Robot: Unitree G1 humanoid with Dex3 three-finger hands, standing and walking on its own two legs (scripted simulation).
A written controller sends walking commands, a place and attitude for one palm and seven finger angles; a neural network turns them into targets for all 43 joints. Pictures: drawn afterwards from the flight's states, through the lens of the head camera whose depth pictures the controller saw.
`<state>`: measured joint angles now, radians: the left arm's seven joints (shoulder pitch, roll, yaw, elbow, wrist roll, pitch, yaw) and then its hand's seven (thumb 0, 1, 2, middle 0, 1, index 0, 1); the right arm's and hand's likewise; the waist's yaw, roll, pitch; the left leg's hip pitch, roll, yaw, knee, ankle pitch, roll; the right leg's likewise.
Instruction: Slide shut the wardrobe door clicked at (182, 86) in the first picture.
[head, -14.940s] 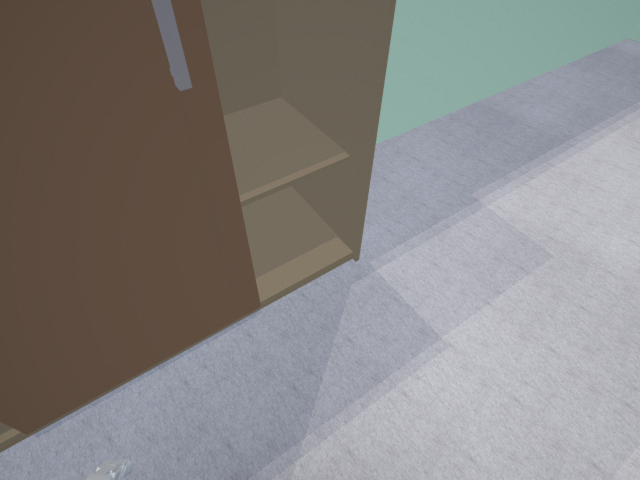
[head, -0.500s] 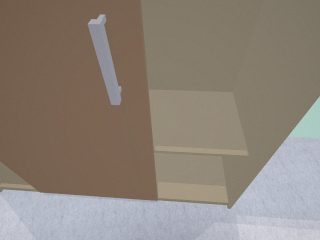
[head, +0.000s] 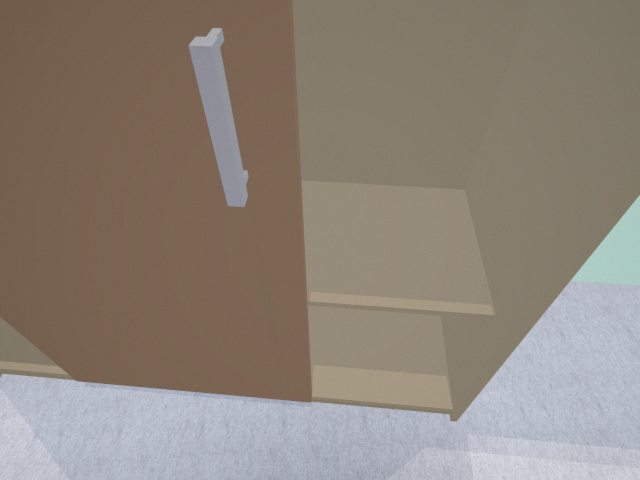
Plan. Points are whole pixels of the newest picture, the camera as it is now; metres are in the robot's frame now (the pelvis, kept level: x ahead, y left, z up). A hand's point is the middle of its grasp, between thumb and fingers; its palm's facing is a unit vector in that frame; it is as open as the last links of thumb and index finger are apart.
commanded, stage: look again from close up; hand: left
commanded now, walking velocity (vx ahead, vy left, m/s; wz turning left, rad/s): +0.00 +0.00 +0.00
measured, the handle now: (227, 125) +0.44 +0.14 +0.23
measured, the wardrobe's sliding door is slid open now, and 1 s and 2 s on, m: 0.43 0.43 0.43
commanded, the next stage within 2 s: raise the hand with hooked fingers in 0.02 s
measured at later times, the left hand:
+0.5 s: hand (187, 434) +0.17 +0.17 +0.01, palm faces -0.09 -1.00 +0.00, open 8.3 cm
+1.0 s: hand (97, 365) +0.20 +0.24 +0.11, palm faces +0.07 -0.99 -0.10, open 11.3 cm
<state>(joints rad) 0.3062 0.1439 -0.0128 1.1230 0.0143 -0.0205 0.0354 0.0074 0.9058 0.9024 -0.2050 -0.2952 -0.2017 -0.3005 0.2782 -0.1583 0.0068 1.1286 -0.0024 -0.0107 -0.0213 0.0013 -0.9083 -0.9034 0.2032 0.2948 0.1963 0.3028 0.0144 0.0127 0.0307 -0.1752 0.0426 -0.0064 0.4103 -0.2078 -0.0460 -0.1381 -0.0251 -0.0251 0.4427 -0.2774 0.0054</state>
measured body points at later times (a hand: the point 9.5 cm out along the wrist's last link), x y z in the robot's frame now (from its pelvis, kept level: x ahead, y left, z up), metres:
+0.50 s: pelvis -0.03 +0.01 -0.04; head -0.03 +0.01 +0.41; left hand +0.17 +0.22 +0.01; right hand +0.18 -0.24 -0.06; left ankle +0.01 +0.15 -0.74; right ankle -0.02 -0.12 -0.74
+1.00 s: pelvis -0.01 +0.01 -0.02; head -0.03 +0.00 +0.43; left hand +0.19 +0.30 +0.11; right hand +0.15 -0.21 -0.10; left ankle +0.01 +0.15 -0.74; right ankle -0.02 -0.12 -0.74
